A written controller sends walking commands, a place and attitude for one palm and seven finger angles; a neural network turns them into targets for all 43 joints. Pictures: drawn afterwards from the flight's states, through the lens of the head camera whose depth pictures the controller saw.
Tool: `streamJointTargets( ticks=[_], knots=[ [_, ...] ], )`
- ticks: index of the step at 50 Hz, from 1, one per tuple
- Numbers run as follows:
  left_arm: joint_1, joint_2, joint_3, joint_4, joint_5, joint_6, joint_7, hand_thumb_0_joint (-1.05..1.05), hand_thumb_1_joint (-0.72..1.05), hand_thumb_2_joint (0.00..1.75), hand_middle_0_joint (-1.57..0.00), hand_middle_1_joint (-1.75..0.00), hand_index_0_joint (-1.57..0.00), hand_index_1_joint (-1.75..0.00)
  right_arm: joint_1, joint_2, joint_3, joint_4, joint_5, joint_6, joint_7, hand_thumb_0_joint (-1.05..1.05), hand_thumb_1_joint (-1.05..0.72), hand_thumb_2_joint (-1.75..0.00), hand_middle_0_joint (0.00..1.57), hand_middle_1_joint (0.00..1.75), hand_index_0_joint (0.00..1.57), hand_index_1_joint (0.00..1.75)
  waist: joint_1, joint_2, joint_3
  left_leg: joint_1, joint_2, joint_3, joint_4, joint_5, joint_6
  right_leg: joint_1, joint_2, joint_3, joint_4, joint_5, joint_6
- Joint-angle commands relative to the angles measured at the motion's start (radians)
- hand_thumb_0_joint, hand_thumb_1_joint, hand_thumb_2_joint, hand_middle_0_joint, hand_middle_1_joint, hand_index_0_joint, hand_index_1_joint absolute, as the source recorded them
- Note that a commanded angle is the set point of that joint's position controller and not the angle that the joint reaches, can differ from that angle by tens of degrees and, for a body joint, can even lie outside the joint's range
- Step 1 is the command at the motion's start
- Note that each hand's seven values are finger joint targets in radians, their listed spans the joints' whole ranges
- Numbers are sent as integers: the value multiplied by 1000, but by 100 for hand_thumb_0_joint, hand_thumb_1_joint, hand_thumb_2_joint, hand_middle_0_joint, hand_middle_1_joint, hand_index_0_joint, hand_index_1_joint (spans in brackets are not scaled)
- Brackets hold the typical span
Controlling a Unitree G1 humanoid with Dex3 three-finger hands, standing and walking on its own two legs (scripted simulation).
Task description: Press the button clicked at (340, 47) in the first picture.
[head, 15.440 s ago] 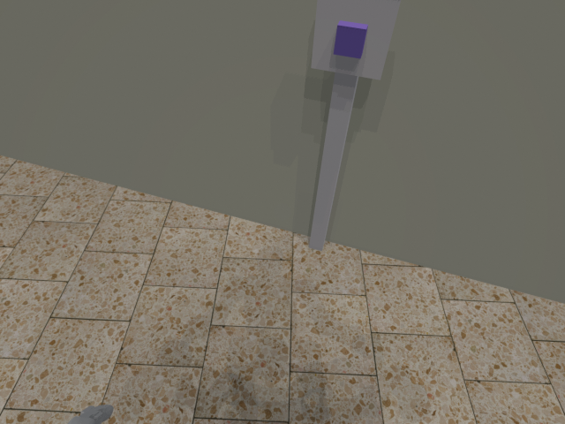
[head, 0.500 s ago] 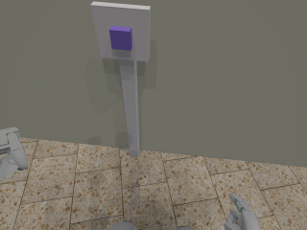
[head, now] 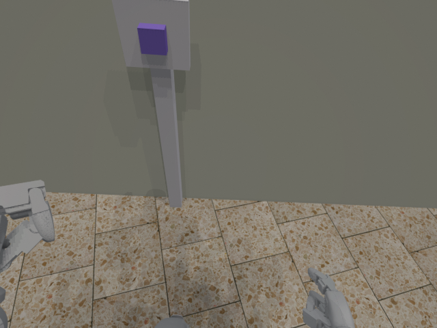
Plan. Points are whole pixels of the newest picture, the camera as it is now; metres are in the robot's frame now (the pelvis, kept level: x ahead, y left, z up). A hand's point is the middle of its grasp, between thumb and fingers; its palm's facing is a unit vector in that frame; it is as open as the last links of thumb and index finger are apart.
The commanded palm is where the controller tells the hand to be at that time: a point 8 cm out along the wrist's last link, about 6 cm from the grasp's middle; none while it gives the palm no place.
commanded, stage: stop stepping back and stand still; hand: left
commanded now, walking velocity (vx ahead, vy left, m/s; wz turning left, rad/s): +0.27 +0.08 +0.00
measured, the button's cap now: (153, 38) +0.73 +0.25 +0.15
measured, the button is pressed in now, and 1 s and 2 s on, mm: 0 0 0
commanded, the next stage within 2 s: let the arm hang, fingers relaxed in 1.28 s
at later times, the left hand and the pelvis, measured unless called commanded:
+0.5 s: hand out of the picture +0.10 +0.24 +0.17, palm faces +0.45 -0.81 -0.38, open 3.1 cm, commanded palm +0.04 +0.28 +0.18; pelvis -0.08 -0.01 -0.01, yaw +2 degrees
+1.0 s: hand out of the picture +0.09 +0.24 +0.16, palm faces +0.44 -0.79 -0.43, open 3.1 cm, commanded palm +0.03 +0.28 +0.18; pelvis -0.08 -0.01 +0.00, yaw +4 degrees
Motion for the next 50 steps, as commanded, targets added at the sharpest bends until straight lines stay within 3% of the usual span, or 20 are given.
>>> streamJointTargets(
  ticks=[1,2,4,6,10,13,15,19,21,23,26,29,31,35,37,38,40,42,46,50],
  knots=[
    [62,139,146,-144,-19,9,31,0,90,90,-130,-150,-130,-150,-50,-141,-40,-189,21,-29,-42,0,-90,-90,20,30,20,30,-52,-17,-118,280,-15,3,-248,236,22,-31,-161,8,11,591,-55],
    [70,144,145,-167,-19,6,31,0,90,90,-130,-150,-130,-150,-48,-175,-50,-200,27,-41,-46,0,-90,-90,20,30,20,30,-32,112,-143,359,60,-68,-337,502,46,-32,-80,-26,68,446,-8],
    [122,152,140,-135,-18,3,31,0,90,90,-130,-150,-130,-150,-23,-187,-63,-216,33,-66,-38,0,-90,-90,20,30,20,30,-19,174,-201,500,179,-209,-359,615,85,-117,1,-35,106,-3,4],
    [107,165,152,-216,-20,-1,31,0,90,90,-130,-150,-130,-150,-17,-177,-58,-207,11,-77,-35,0,-90,-90,20,30,20,30,-27,268,-173,408,197,-293,-462,353,80,-82,7,-32,148,-135,0],
    [169,144,141,-194,-8,15,43,0,90,90,-130,-150,-130,-150,-34,-186,-57,-220,20,-62,-28,0,-90,-90,20,30,20,30,-43,166,-64,118,72,-131,-430,-196,54,100,-34,-45,-122,-59,-36],
    [106,182,167,-180,-7,16,52,0,90,90,-130,-150,-130,-150,-26,-198,-87,-198,15,-25,-35,0,-90,-90,20,30,20,30,-35,-145,2,209,-40,-48,160,-109,10,-310,-322,351,-378,-498,-201],
    [-1,144,133,-145,4,11,58,0,90,90,-130,-150,-130,-150,4,-185,-71,-169,9,-30,-36,0,-90,-90,20,30,20,30,-61,-111,10,137,12,-59,203,-100,34,-236,-327,271,-305,-315,-190],
    [-106,100,60,-73,29,13,64,0,90,90,-130,-150,-130,-150,-7,-194,-61,-152,6,-53,-64,0,-90,-90,20,30,20,30,-63,52,59,307,26,-40,-262,-165,78,-285,-174,74,-103,-318,-92],
    [-104,104,70,-138,29,-7,69,0,90,90,-130,-150,-130,-150,-2,-213,-63,-178,12,-72,-62,0,-90,-90,20,30,20,30,-45,265,19,262,179,-305,-419,-213,151,-196,-27,-36,147,-87,-27],
    [-41,143,118,-114,27,-2,59,0,90,90,-130,-150,-130,-150,-13,-186,-55,-167,14,-71,-54,0,-90,-90,20,30,20,30,-38,255,-14,100,209,-357,-521,-475,165,-72,-13,-52,228,-120,-6],
    [-8,120,103,-104,41,7,53,0,90,90,-130,-150,-130,-150,-30,-178,-55,-178,12,-63,-41,0,-90,-90,20,30,20,30,-28,121,52,-55,117,-193,-401,-412,117,77,-22,-33,30,-99,-27],
    [-16,151,127,-124,27,8,52,0,90,90,-130,-150,-130,-150,-17,-165,-70,-166,10,-51,-28,0,-90,-90,20,30,20,30,-28,-223,39,-5,-46,-3,225,-154,42,-103,-331,466,-336,-392,-198],
    [-45,123,108,-92,22,0,49,0,90,90,-130,-150,-130,-150,10,-159,-58,-145,4,-50,-24,0,-90,-90,20,30,20,30,-52,-81,14,45,6,-44,261,-139,43,-150,-335,353,-301,-283,-201],
    [-35,106,95,-83,26,-2,56,0,90,90,-130,-150,-130,-150,-2,-150,-43,-147,2,-56,-44,0,-90,-90,20,30,20,30,-50,-25,-1,351,2,17,-216,-77,68,-242,-205,130,-175,-240,-109],
    [-64,100,88,-152,24,-22,59,0,90,90,-130,-150,-130,-150,-13,-187,-55,-173,1,-69,-47,0,-90,-90,20,30,20,30,-37,217,-9,338,139,-200,-391,-139,122,-203,-69,39,49,-86,-42],
    [-62,102,85,-161,25,-20,62,0,90,90,-130,-150,-130,-150,-15,-190,-58,-190,13,-68,-46,0,-90,-90,20,30,20,30,-32,227,-48,313,220,-299,-419,-83,149,-147,-26,-44,163,8,-8],
    [-39,108,107,-104,33,-9,54,0,90,90,-130,-150,-130,-150,-21,-160,-47,-171,15,-68,-42,0,-90,-90,20,30,20,30,-32,210,3,128,218,-288,-507,-300,153,-54,-29,-49,198,-54,3],
    [-45,103,99,-108,39,-6,53,0,90,90,-130,-150,-130,-150,-23,-164,-46,-170,19,-72,-37,0,-90,-90,20,30,20,30,-31,134,32,112,162,-183,-407,-161,126,7,-43,-40,36,62,0],
    [1,110,103,-109,19,-2,44,0,90,90,-130,-150,-130,-150,-11,-159,-60,-165,19,-69,-18,0,-90,-90,20,30,20,30,-40,-88,-40,242,-5,-18,-125,-19,54,-81,-182,204,-198,39,-74],
    [45,112,115,-120,12,3,50,0,90,90,-130,-150,-130,-150,-20,-157,-56,-172,18,-53,-20,0,-90,-90,20,30,20,30,-39,4,-82,315,15,-32,-224,112,48,-30,-159,114,-140,184,-69]
  ],
)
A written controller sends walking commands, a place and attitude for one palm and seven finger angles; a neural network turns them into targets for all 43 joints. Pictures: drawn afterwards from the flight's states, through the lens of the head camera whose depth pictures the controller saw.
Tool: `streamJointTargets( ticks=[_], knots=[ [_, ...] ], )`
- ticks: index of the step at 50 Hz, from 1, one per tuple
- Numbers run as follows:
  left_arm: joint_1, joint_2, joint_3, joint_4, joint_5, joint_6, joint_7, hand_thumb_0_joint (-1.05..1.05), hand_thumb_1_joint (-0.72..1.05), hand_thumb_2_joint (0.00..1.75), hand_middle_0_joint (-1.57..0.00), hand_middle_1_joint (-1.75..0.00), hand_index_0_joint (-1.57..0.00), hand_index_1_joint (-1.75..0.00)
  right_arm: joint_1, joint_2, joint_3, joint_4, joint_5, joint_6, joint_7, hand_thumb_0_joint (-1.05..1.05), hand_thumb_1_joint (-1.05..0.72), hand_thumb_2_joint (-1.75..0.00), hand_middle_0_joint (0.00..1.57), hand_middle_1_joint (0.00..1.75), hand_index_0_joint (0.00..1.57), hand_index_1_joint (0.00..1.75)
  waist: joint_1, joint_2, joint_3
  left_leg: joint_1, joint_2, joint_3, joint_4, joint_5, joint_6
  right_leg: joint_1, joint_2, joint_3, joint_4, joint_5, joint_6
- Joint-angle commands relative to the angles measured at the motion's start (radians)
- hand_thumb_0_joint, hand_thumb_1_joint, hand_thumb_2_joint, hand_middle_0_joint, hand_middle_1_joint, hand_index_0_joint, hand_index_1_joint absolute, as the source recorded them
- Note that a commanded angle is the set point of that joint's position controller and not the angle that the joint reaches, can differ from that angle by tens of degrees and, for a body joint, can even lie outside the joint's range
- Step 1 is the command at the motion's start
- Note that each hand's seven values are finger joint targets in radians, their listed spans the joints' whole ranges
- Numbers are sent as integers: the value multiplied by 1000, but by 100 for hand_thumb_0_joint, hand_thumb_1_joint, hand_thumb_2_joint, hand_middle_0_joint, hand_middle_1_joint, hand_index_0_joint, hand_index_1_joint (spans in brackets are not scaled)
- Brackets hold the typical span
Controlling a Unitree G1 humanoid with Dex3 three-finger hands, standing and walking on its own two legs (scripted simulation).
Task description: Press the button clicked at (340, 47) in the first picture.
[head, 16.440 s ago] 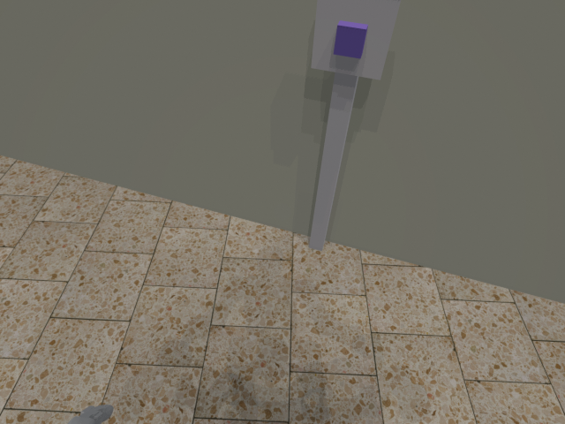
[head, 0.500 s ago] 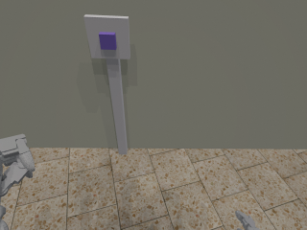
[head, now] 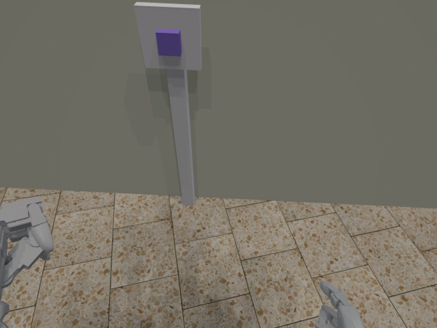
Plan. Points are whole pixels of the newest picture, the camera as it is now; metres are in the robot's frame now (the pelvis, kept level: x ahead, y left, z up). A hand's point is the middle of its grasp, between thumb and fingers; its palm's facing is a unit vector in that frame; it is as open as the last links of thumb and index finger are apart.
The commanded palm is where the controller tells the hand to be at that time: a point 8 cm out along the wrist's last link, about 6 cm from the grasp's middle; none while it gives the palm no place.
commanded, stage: stop stepping back and stand still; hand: left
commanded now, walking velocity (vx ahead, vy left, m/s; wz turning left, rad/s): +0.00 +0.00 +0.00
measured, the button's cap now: (169, 42) +0.83 +0.19 +0.15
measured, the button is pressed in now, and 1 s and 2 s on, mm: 0 0 0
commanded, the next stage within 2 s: let the arm hang, fingers relaxed in 0.28 s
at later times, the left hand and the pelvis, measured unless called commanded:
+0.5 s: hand (71, 280) +0.20 +0.27 +0.00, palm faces +0.12 -0.88 -0.46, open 3.0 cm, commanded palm none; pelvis -0.01 +0.02 +0.00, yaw +1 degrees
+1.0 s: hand out of the picture -0.02 +0.24 -0.16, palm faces -0.02 -0.96 -0.30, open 5.9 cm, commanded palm none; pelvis -0.01 +0.01 +0.01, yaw +0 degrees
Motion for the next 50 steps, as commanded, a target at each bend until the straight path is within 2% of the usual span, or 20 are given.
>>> streamJointTargets(
  ticks=[1,3,5,8,13,14,18,19,20,21,22,23,25,27,29,31,34,37,40,50],
  knots=[
    [12,176,128,-209,-15,-54,25,0,90,90,-130,-150,-130,-150,-98,-118,-47,-161,-1,-44,-17,0,-90,-90,20,30,20,30,-1,13,-96,102,35,-38,-120,162,27,44,-122,146,-147,143,-15],
    [9,171,121,-206,-15,-56,22,0,90,90,-130,-150,-130,-150,-113,-124,-45,-171,-1,-42,-23,0,-90,-90,20,30,20,30,3,82,-85,93,73,-80,-174,243,34,63,-72,89,-99,184,13],
    [14,175,123,-195,-15,-59,21,0,90,90,-130,-150,-130,-150,-105,-123,-44,-175,4,-39,-25,0,-90,-90,20,30,20,30,7,70,-96,82,88,-86,-187,280,36,101,-57,64,-78,220,24],
    [10,170,114,-212,-19,-61,17,0,90,90,-130,-150,-130,-150,-107,-128,-49,-183,5,-42,-25,0,-90,-90,20,30,20,30,6,72,-109,84,77,-69,-182,277,28,118,-60,71,-88,245,22],
    [24,168,115,-204,-24,-58,18,0,90,90,-130,-150,-130,-150,-110,-128,-50,-189,4,-36,-22,0,-90,-90,20,30,20,30,5,53,-93,61,55,-52,-181,162,24,111,-73,97,-139,201,16],
    [26,170,118,-188,-23,-56,18,0,90,90,-130,-150,-130,-150,-109,-124,-48,-187,4,-33,-22,0,-90,-90,20,30,20,30,4,30,-78,52,52,-53,-181,136,24,101,-75,103,-154,180,17],
    [9,175,119,-198,-23,-53,20,0,90,90,-130,-150,-130,-150,-115,-126,-50,-189,2,-30,-25,0,-90,-90,20,30,20,30,4,39,-84,58,50,-56,-196,101,25,96,-69,100,-166,147,17],
    [-139,95,-235,642,68,117,-127,0,90,90,-130,-150,-130,-150,-158,-341,-114,74,7,-57,76,0,-90,-90,20,30,20,30,-38,68,13,-28,76,-81,-23,255,38,-48,-135,52,-20,264,-3],
    [-130,81,-209,667,45,188,-142,0,90,90,-126,-146,-126,-146,-82,-267,-108,56,19,10,77,0,-90,-90,20,30,20,30,-23,70,-77,31,79,-64,-44,264,25,-39,-124,99,-42,207,-4],
    [-166,56,-222,695,42,202,-143,0,90,90,-123,-142,-123,-142,-63,-247,-92,53,11,34,75,0,-90,-90,20,30,20,30,-17,33,-90,4,94,-101,-51,209,42,-51,-104,71,-19,90,-7],
    [-204,56,-229,737,44,209,-144,0,90,90,-119,-138,-119,-138,-71,-246,-83,46,3,50,73,0,-90,-90,20,30,20,30,-12,-2,-71,-33,101,-128,-80,170,60,-50,-83,58,0,31,-8],
    [-237,68,-238,793,47,211,-144,0,90,90,-115,-134,-115,-134,-76,-254,-80,49,-5,59,70,0,-90,-90,20,30,20,30,-7,-80,-77,-40,108,-148,-93,169,68,-22,-72,61,5,21,-11],
    [-290,93,-246,922,48,216,-144,0,90,90,-108,-126,-108,-126,-91,-272,-76,72,-15,73,66,0,-90,-90,20,30,20,30,4,-144,-70,-46,87,-144,-101,164,69,26,-90,88,-30,53,-19],
    [-344,115,-260,1063,44,222,-140,0,90,90,-101,-118,-101,-118,-95,-275,-72,110,-18,91,65,0,-90,-90,20,30,20,30,1,-108,-54,-10,65,-123,-111,134,57,18,-111,120,-68,48,-31],
    [-370,110,-282,1191,38,228,-136,0,90,90,-93,-110,-93,-110,-94,-251,-58,153,-21,106,65,0,-90,-90,20,30,20,30,4,1,-24,-9,59,-116,-150,77,49,26,-109,134,-98,3,-32],
    [-379,108,-295,1297,33,226,-135,0,90,90,-86,-102,-86,-102,-83,-234,-52,196,-19,114,62,0,-90,-90,20,30,20,30,3,67,-21,10,59,-112,-185,16,43,37,-109,140,-131,-35,-32],
    [-374,101,-305,1417,28,222,-135,0,90,90,-75,-90,-75,-90,-50,-220,-49,259,-14,120,57,0,-90,-90,20,30,20,30,3,61,-16,33,60,-109,-210,-42,39,48,-112,139,-180,-77,-32],
    [-356,79,-292,1497,29,220,-132,0,90,90,-64,-78,-64,-78,-17,-201,-54,311,-18,125,50,0,-90,-90,20,30,20,30,4,125,-3,39,60,-108,-231,-91,39,53,-112,134,-208,-90,-42],
    [-366,83,-298,1551,24,219,-133,0,90,90,-53,-66,-53,-66,30,-200,-58,354,-15,129,47,0,-90,-90,20,30,20,30,0,53,26,42,61,-102,-231,-87,38,44,-118,130,-237,-119,-43],
    [-387,94,-300,1639,19,218,-128,0,90,90,-20,-30,-20,-30,63,-201,-62,432,-11,123,40,0,-90,-90,20,30,20,30,2,1,47,70,80,-106,-259,-14,43,61,-117,112,-232,-55,-39]
  ],
)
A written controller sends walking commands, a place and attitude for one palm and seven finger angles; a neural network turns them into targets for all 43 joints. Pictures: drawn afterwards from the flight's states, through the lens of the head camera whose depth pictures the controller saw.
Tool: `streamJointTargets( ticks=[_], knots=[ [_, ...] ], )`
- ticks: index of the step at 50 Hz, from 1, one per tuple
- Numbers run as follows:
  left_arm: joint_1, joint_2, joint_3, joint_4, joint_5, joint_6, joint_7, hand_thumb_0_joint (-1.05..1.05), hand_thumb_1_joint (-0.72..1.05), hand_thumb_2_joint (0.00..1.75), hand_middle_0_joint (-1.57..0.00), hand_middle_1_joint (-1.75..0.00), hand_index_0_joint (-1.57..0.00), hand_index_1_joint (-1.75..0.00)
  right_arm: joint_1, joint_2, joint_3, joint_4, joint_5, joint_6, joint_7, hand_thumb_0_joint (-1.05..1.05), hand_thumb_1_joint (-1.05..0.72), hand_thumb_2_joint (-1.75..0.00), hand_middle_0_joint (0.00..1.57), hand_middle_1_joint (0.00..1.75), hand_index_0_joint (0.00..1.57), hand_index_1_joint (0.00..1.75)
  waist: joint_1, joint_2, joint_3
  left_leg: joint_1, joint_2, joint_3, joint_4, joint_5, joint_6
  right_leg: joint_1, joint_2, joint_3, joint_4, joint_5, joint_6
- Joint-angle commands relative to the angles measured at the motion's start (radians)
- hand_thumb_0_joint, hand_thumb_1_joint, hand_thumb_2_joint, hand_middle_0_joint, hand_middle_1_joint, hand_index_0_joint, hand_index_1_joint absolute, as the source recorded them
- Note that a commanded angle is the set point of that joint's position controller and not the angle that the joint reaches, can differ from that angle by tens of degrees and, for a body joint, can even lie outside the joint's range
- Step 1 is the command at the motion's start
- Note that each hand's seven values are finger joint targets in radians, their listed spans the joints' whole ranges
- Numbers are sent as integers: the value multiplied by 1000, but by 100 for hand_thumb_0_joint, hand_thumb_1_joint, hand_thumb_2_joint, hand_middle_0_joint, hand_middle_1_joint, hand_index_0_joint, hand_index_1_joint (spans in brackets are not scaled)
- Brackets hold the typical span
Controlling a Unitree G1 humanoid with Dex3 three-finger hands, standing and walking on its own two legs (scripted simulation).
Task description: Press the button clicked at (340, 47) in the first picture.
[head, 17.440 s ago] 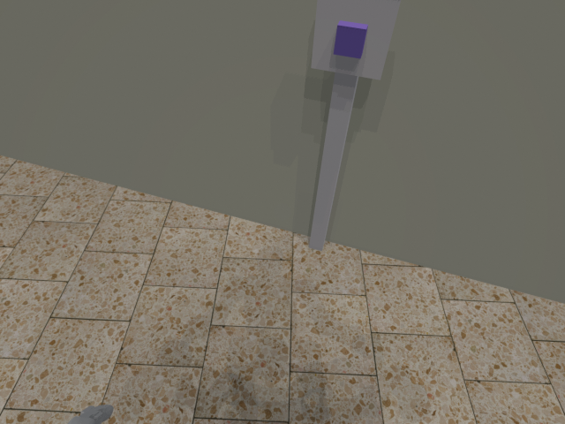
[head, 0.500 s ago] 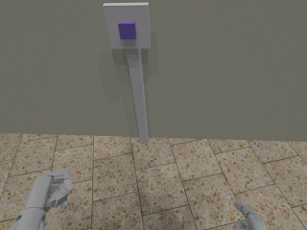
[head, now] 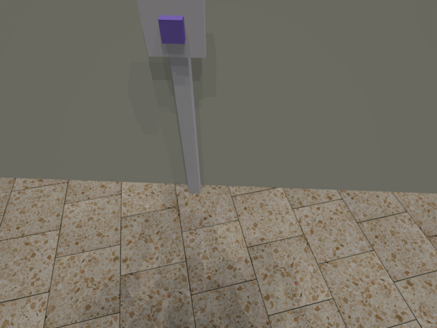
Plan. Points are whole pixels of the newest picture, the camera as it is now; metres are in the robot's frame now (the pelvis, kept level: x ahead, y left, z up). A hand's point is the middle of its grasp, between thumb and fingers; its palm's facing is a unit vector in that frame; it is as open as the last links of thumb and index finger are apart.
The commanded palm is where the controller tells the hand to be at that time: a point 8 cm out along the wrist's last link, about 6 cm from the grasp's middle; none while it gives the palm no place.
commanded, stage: let the arm hang, fingers relaxed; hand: left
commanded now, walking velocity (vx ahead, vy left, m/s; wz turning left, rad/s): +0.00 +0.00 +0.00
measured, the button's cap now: (172, 29) +0.84 +0.18 +0.14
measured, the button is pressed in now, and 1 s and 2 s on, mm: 0 0 0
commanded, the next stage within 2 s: stand and wait in 0.48 s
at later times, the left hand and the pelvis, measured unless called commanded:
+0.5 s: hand out of the picture +0.10 +0.22 -0.15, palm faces -0.04 -0.95 -0.30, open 7.4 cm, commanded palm none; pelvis +0.02 -0.01 +0.00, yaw -1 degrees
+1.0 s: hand out of the picture +0.12 +0.23 -0.15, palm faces -0.04 -0.94 -0.35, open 7.4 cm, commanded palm none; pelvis +0.04 -0.02 +0.01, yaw -1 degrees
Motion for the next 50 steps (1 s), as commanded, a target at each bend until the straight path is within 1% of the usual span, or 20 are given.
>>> streamJointTargets(
  ticks=[1,4,5,7,8,11,14,16,18,19,23,24,29,31,33,35,37,39,43,50],
  knots=[
    [-46,151,28,-47,-2,-26,13,0,90,90,-20,-30,-20,-30,-9,-166,-27,-40,-2,-33,-13,0,-90,-90,20,30,20,30,4,-10,-35,6,106,-120,-128,-71,24,3,-95,104,-103,-110,-57],
    [-59,154,28,-43,-1,-28,15,0,90,90,-20,-30,-20,-30,-28,-165,-29,-33,-1,-34,-12,0,-90,-90,20,30,20,30,4,-30,-30,24,106,-116,-128,-43,23,-1,-98,102,-106,-93,-54],
    [-69,157,29,-46,-1,-28,15,0,90,90,-20,-30,-20,-30,-31,-166,-29,-32,-1,-34,-12,0,-90,-90,20,30,20,30,3,-15,-20,19,106,-113,-134,-45,22,-1,-100,103,-110,-96,-52],
    [-80,159,30,-46,0,-31,15,0,90,90,-20,-30,-20,-30,-48,-173,-29,-31,-2,-36,-11,0,-90,-90,20,30,20,30,3,-22,-25,30,107,-111,-138,-32,20,2,-100,105,-111,-77,-50],
    [-85,165,31,-49,1,-32,16,0,90,90,-20,-30,-20,-30,-54,-180,-31,-33,-1,-37,-11,0,-90,-90,20,30,20,30,3,-9,-35,37,108,-115,-137,-21,20,5,-97,109,-107,-68,-50],
    [-111,167,33,-54,2,-32,15,0,90,90,-20,-30,-20,-30,-81,-182,-30,-31,-3,-38,-9,0,-90,-90,20,30,20,30,3,-4,-11,22,111,-118,-157,-42,17,9,-98,106,-114,-72,-46],
    [-126,179,37,-59,3,-38,14,0,90,90,-20,-30,-20,-30,-102,-195,-34,-37,-2,-43,-8,0,-90,-90,20,30,20,30,2,-23,-48,58,110,-111,-145,17,17,26,-105,109,-118,-27,-45],
    [-140,183,38,-64,2,-42,14,0,90,90,-20,-30,-20,-30,-116,-203,-33,-38,-3,-46,-9,0,-90,-90,20,30,20,30,1,-3,-65,70,111,-107,-143,50,13,42,-109,112,-119,9,-44],
    [-151,196,40,-67,3,-45,13,0,90,90,-20,-30,-20,-30,-133,-216,-36,-43,-1,-46,-8,0,-90,-90,20,30,20,30,0,-19,-63,83,111,-107,-139,72,12,38,-108,114,-124,33,-44],
    [-159,194,39,-66,2,-44,13,0,90,90,-20,-30,-20,-30,-141,-217,-35,-41,-2,-45,-9,0,-90,-90,20,30,20,30,-2,-4,-63,86,113,-106,-144,64,10,41,-111,112,-128,27,-44],
    [-172,209,40,-69,2,-46,11,0,90,90,-20,-30,-20,-30,-164,-239,-35,-45,-1,-44,-7,0,-90,-90,20,30,20,30,-2,-7,-69,100,115,-106,-151,59,8,44,-107,120,-139,20,-43],
    [-179,211,39,-68,2,-46,11,0,90,90,-20,-30,-20,-30,-166,-241,-35,-44,-2,-45,-7,0,-90,-90,20,30,20,30,-4,9,-76,103,116,-103,-152,61,6,51,-111,120,-142,23,-44],
    [-192,227,39,-63,0,-48,10,0,90,90,-20,-30,-20,-30,-182,-259,-33,-45,-1,-45,-8,0,-90,-90,20,30,20,30,-5,-6,-88,122,121,-102,-155,94,3,69,-114,118,-146,70,-44],
    [-194,232,38,-62,-1,-48,9,0,90,90,-20,-30,-20,-30,-185,-268,-31,-44,-1,-46,-8,0,-90,-90,20,30,20,30,-5,8,-104,131,123,-101,-158,104,2,84,-115,118,-145,84,-44],
    [-189,239,39,-59,-1,-49,10,0,90,90,-20,-30,-20,-30,-190,-277,-32,-47,2,-46,-9,0,-90,-90,20,30,20,30,-3,-11,-116,150,124,-100,-151,130,4,85,-115,121,-144,116,-44],
    [-200,242,36,-57,-2,-48,10,0,90,90,-20,-30,-20,-30,-191,-280,-30,-42,1,-45,-9,0,-90,-90,20,30,20,30,-5,-3,-104,144,127,-97,-158,123,1,88,-116,117,-147,115,-43],
    [-199,247,37,-54,-3,-49,10,0,90,90,-20,-30,-20,-30,-192,-285,-29,-40,1,-45,-10,0,-90,-90,20,30,20,30,-5,-2,-113,151,127,-97,-159,128,0,97,-117,120,-150,122,-44],
    [-201,251,36,-52,-2,-49,11,0,90,90,-20,-30,-20,-30,-194,-286,-31,-42,2,-44,-9,0,-90,-90,20,30,20,30,-7,-20,-110,159,128,-96,-157,132,0,93,-117,118,-152,130,-43],
    [-199,258,36,-54,-2,-50,11,0,90,90,-20,-30,-20,-30,-200,-293,-30,-41,4,-42,-8,0,-90,-90,20,30,20,30,-5,-15,-104,161,126,-93,-159,132,0,93,-118,123,-158,135,-42],
    [-208,259,36,-58,-3,-52,13,0,90,90,-20,-30,-20,-30,-200,-293,-28,-41,2,-44,-10,0,-90,-90,20,30,20,30,-6,-17,-118,171,131,-89,-160,172,-3,120,-120,117,-148,200,-42]
  ],
)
